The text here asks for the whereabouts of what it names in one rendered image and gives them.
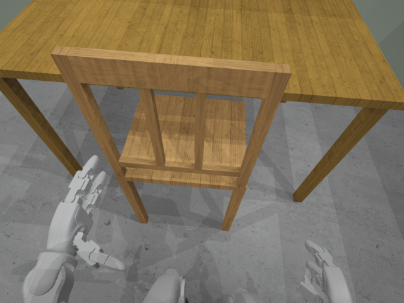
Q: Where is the robot left hand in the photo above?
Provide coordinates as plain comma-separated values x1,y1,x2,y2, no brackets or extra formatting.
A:
46,155,126,272

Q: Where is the robot left shin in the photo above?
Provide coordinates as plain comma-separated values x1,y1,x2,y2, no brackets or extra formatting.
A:
166,270,179,275

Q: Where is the table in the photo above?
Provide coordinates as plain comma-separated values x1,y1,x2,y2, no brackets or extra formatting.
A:
0,0,404,203

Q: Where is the left robot forearm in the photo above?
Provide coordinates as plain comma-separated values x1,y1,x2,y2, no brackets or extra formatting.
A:
22,251,78,303

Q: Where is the robot left thigh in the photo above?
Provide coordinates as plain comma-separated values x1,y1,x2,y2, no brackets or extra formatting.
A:
142,274,186,303

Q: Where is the robot right hand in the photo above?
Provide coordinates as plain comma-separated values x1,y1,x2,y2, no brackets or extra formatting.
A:
300,240,353,303

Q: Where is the chair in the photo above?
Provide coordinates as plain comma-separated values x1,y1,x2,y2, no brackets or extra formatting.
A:
51,46,292,231

